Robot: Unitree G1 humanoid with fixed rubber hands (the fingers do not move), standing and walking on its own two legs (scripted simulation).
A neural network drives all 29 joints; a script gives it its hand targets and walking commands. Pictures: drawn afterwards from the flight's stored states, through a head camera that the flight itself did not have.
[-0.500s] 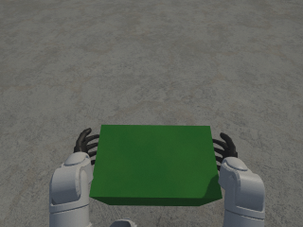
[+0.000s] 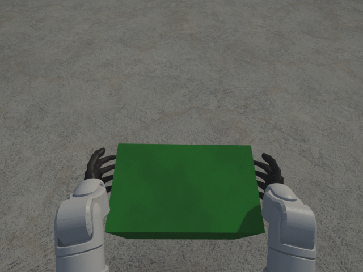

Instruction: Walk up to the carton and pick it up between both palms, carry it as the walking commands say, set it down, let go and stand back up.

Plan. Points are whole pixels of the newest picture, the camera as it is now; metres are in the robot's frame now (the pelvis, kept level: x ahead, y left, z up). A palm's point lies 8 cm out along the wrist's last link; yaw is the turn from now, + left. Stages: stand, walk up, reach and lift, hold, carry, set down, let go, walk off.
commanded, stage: carry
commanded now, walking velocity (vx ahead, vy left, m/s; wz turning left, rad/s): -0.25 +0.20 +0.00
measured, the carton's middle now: (183, 197) +0.29 +0.01 -0.01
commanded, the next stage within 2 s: none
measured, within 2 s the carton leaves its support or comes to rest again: neither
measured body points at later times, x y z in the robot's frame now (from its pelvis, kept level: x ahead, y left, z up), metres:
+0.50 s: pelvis -0.17 +0.13 +0.00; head -0.15 +0.14 +0.45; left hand +0.10 +0.32 +0.05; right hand +0.11 -0.04 +0.06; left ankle -0.13 +0.25 -0.73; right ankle -0.13 -0.02 -0.66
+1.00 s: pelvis -0.34 +0.23 +0.01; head -0.32 +0.22 +0.45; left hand -0.05 +0.40 +0.09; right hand -0.06 +0.05 +0.08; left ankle -0.34 +0.40 -0.70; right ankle -0.24 +0.08 -0.73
